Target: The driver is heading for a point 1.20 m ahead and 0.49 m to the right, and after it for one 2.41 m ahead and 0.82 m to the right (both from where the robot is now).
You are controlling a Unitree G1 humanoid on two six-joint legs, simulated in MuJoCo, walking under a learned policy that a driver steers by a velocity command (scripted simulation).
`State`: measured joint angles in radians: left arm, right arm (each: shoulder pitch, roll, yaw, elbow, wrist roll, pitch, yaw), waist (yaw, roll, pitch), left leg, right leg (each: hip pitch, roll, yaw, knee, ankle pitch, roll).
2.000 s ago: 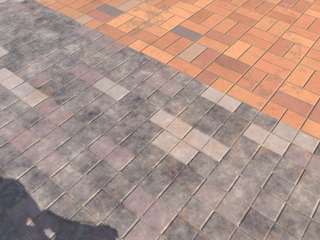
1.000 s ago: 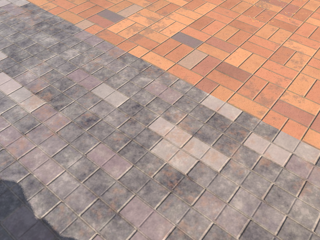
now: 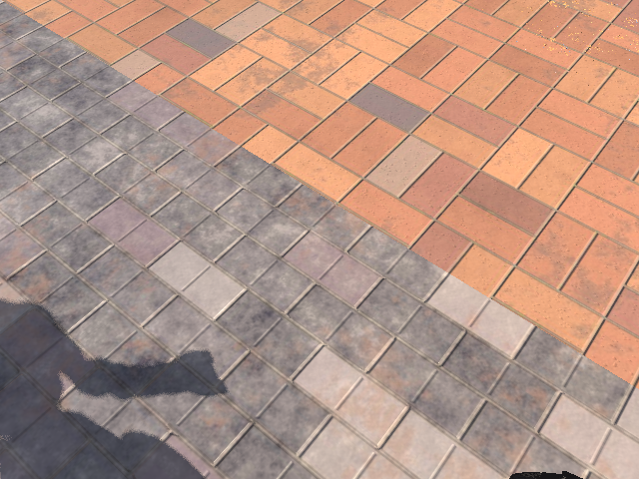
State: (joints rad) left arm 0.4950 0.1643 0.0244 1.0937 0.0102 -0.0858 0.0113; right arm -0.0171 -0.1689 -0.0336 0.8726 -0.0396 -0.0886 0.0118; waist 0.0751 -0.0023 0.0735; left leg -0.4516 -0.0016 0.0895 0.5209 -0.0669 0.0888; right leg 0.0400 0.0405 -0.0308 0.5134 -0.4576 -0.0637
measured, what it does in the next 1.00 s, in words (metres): walks ahead, turning right: right foot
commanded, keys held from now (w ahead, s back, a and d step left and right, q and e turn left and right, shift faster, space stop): w+e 1.00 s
